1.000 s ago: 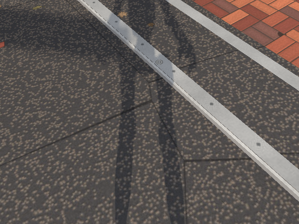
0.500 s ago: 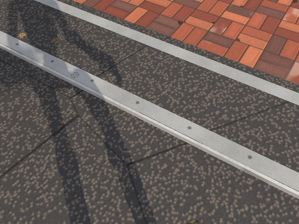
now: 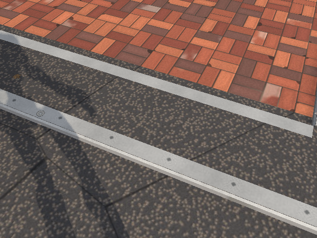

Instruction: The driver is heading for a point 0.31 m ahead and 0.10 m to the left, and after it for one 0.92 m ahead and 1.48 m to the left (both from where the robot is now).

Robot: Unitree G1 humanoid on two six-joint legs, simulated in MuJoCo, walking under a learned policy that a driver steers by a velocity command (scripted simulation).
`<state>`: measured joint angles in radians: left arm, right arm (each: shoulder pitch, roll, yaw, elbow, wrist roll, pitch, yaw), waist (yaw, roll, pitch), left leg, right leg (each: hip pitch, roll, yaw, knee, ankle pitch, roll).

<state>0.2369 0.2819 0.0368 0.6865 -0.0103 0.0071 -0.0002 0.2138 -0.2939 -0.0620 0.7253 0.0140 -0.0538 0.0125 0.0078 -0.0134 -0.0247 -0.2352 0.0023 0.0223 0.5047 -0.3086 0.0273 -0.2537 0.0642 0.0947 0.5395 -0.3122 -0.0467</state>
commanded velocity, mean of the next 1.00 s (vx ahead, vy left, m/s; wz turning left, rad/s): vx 0.46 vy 0.00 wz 0.28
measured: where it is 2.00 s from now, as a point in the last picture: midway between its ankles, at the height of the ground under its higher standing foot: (99, 163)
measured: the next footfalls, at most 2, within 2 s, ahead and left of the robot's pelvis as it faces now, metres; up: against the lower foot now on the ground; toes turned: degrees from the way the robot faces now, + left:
right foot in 0.42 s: +0.33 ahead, -0.15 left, +0.00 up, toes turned +2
left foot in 0.94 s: +0.59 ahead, +0.16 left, +0.00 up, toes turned +22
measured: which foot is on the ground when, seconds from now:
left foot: down 0.00-0.44, up 0.46-0.92, down 0.94-1.00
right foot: down 0.00-0.00, up 0.02-0.40, down 0.42-0.96, up 0.98-1.00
